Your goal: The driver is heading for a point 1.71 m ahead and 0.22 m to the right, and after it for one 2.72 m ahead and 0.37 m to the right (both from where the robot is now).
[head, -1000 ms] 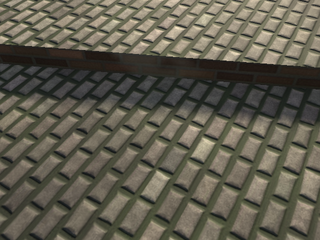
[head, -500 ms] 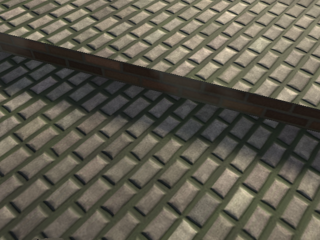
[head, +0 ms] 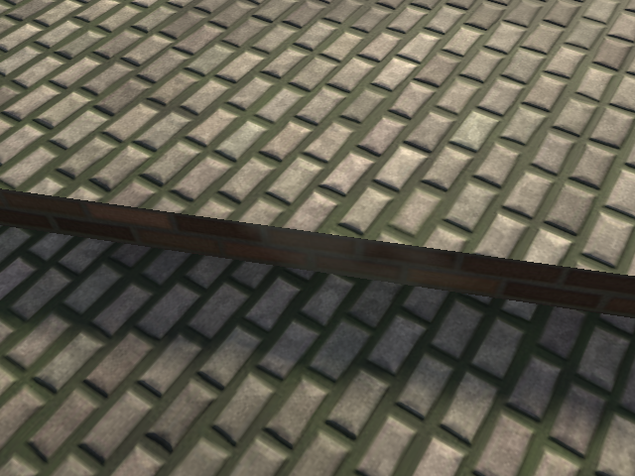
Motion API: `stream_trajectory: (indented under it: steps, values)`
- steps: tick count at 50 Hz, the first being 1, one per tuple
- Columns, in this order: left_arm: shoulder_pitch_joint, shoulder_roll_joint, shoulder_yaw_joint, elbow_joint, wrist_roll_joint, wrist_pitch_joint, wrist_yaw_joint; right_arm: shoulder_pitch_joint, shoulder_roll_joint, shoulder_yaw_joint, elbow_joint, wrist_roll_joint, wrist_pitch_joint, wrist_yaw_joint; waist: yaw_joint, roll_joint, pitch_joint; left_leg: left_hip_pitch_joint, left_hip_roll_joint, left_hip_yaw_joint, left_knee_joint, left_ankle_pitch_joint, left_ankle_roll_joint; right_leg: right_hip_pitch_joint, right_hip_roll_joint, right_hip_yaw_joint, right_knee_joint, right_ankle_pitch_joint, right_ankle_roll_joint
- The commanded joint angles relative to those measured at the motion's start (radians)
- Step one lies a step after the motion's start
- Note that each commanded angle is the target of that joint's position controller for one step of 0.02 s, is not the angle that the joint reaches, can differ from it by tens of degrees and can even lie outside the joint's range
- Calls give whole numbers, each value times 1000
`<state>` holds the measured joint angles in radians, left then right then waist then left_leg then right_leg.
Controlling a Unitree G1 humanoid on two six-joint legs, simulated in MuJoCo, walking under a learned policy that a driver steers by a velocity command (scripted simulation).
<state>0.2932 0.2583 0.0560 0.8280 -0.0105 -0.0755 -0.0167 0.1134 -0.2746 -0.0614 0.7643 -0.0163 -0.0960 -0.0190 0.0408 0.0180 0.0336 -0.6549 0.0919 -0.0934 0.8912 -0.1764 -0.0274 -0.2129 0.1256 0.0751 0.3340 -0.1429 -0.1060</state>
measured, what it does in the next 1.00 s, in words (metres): walks ahead: left foot, then right foot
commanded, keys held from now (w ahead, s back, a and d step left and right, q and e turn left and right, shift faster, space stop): w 1.00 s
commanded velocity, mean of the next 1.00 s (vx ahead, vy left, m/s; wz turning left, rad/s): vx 0.50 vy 0.00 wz -0.09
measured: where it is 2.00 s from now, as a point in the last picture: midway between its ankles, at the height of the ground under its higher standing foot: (364, 199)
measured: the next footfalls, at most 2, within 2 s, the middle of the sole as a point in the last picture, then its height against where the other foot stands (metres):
left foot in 0.24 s outside the picture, level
right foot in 0.70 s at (397, 459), level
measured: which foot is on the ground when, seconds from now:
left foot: up 0.00-0.22, down 0.24-0.72, up 0.74-1.00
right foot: down 0.00-0.26, up 0.28-0.68, down 0.70-1.00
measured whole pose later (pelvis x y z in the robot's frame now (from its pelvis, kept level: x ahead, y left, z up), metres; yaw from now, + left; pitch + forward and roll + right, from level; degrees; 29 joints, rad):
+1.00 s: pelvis +0.51 -0.02 +0.00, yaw -5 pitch +0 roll +0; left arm 0.38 0.24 0.03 0.92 0.01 -0.08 -0.01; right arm 0.20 -0.27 -0.03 0.89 -0.04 -0.04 0.04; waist 0.02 0.05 0.02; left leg -0.56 0.09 0.02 0.91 -0.18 0.01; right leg -0.06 0.06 -0.07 0.23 -0.19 -0.08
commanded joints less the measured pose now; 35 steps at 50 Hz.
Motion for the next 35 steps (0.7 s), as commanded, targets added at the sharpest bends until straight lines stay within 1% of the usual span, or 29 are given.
stream_trajectory:
  steps: [1,2,4,6,8,9,10,11,12,13,14,15,16,17,18,19,21,22,23,25,27,29,31,33,34,35]
  values:
    - [-26,164,39,-73,-9,-13,18,-37,-43,-7,-62,-1,-6,0,-7,-82,-51,109,-34,43,-209,224,-19,-70,-209,148,-126,177,-124]
    - [0,160,38,-64,-12,-11,20,-71,-35,-2,-69,2,-11,6,13,-88,-52,141,-46,50,-264,288,-16,-71,-207,142,-124,156,-113]
    - [43,157,35,-47,-12,-9,20,-124,-42,0,-85,13,-17,16,40,-97,-41,154,-56,50,-322,335,-10,-34,-227,165,-114,113,-108]
    - [75,158,33,-34,-12,-3,20,-176,-59,0,-107,17,-24,26,59,-95,-24,110,-58,43,-370,285,5,56,-261,204,-72,118,-110]
    - [99,165,35,-26,-8,5,23,-204,-76,-2,-127,18,-34,36,61,-97,-20,84,-66,46,-413,197,28,150,-299,251,-20,159,-107]
    - [102,173,37,-24,-5,10,25,-196,-84,-3,-130,19,-39,40,52,-107,-20,96,-72,51,-428,151,41,181,-312,268,2,197,-102]
    - [97,179,39,-24,-4,15,26,-166,-93,-6,-125,20,-43,41,32,-121,-27,138,-82,64,-448,115,58,198,-316,273,31,265,-94]
    - [76,179,38,-30,-4,18,27,-89,-110,-15,-105,17,-47,39,-16,-123,-63,255,-102,84,-492,124,85,194,-290,253,98,401,-76]
    - [55,154,27,-43,0,15,25,49,-151,-32,-74,7,-50,32,-81,-112,-170,479,-52,41,-456,173,135,132,-241,208,248,485,-50]
    - [31,118,10,-72,18,9,26,238,-217,-49,-49,1,-49,26,-162,-10,-311,753,112,-140,-428,219,211,-36,-165,123,529,281,-10]
    - [247,111,19,-60,15,5,20,334,-261,-55,0,-64,-12,22,-105,328,-416,1009,333,-531,-471,184,336,-331,3,-21,840,-353,47]
    - [175,172,29,-29,53,10,26,306,-171,-38,-13,-36,7,28,-116,148,-306,927,298,-561,-521,56,303,-455,-56,40,911,-400,37]
    - [70,153,27,-52,51,8,15,241,-126,-22,-20,-24,13,28,-115,67,-170,801,246,-423,-554,25,270,-472,-89,49,908,-313,39]
    - [19,132,20,-69,47,7,6,189,-100,-11,-17,-27,16,30,-91,23,-101,690,206,-339,-599,70,244,-449,-123,38,856,-249,45]
    - [-11,122,18,-81,57,16,-3,173,-94,-6,-8,-21,15,26,-69,42,-58,619,166,-273,-628,121,222,-424,-151,19,799,-231,54]
    - [11,110,12,-75,63,27,-10,162,-96,-5,2,-15,13,24,-45,74,-55,571,136,-223,-650,156,211,-375,-161,0,763,-221,66]
    - [29,100,8,-67,61,40,-19,182,-107,-7,21,-6,0,29,-31,87,-72,545,116,-174,-672,237,226,-334,-160,-31,723,-201,83]
    - [11,96,5,-73,59,42,-22,190,-116,-10,32,-2,-4,30,-28,89,-65,538,114,-154,-691,236,235,-342,-170,-43,690,-183,90]
    - [-24,90,0,-85,57,41,-25,197,-123,-12,42,1,-4,30,-32,88,-48,531,111,-134,-714,217,240,-357,-184,-55,639,-157,97]
    - [-102,74,-14,-108,55,37,-29,213,-124,-14,62,3,0,33,-49,85,-17,508,91,-90,-745,170,235,-347,-201,-79,515,-89,107]
    - [-166,67,-23,-122,47,34,-32,235,-126,-15,78,4,1,39,-70,89,0,498,80,-61,-759,142,224,-311,-200,-98,396,-26,107]
    - [-210,75,-25,-133,42,31,-31,264,-134,-18,97,2,3,44,-84,83,4,508,83,-48,-746,153,210,-265,-184,-115,312,2,103]
    - [-232,86,-23,-144,40,28,-26,284,-147,-21,113,2,5,45,-86,82,4,532,106,-56,-719,186,198,-228,-175,-122,267,5,90]
    - [-209,96,-19,-143,45,22,-19,278,-159,-23,124,3,12,42,-63,75,2,544,122,-58,-665,222,182,-160,-159,-134,216,-25,66]
    - [-152,96,-16,-123,49,15,-13,270,-160,-21,128,5,14,39,-29,52,-8,532,108,-37,-595,305,166,-70,-138,-144,160,-17,54]
    - [-44,119,-4,-81,60,5,-1,281,-134,-11,135,5,14,38,9,5,-65,505,57,10,-441,416,145,84,-130,-130,117,-26,33]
